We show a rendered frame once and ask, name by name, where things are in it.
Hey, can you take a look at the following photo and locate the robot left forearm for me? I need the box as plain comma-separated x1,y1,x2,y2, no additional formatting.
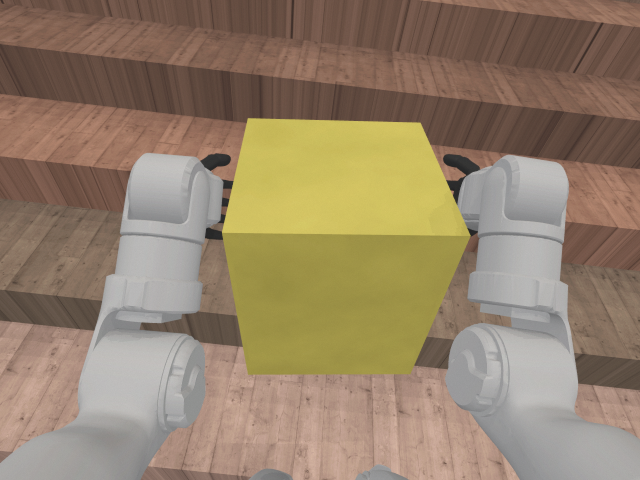
78,153,224,410

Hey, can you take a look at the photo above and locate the robot right upper arm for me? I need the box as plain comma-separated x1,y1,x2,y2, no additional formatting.
445,323,640,480

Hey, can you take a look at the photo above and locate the right robot shin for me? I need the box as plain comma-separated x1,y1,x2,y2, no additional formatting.
369,464,391,473

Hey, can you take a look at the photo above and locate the robot right hand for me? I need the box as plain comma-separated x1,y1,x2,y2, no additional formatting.
443,154,480,236

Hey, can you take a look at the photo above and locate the carton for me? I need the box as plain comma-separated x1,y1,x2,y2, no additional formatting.
222,118,471,375

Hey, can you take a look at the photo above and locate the robot left upper arm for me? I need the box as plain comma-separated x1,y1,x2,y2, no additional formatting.
0,328,205,480

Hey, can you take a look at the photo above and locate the robot right forearm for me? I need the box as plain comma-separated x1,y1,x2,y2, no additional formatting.
457,155,578,398

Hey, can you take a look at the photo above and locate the robot left hand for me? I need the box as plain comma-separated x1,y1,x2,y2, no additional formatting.
200,153,234,240

